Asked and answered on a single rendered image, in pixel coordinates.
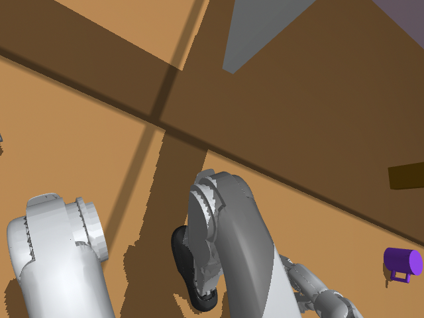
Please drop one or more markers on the right robot arm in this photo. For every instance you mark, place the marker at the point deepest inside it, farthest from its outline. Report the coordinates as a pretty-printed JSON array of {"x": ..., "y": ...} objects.
[{"x": 331, "y": 304}]

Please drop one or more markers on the right robot hand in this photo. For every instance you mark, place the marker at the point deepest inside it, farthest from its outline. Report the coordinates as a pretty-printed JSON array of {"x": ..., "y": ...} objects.
[{"x": 304, "y": 281}]

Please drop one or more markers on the right robot foot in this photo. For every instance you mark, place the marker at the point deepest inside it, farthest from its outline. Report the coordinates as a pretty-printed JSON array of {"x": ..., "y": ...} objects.
[{"x": 184, "y": 262}]

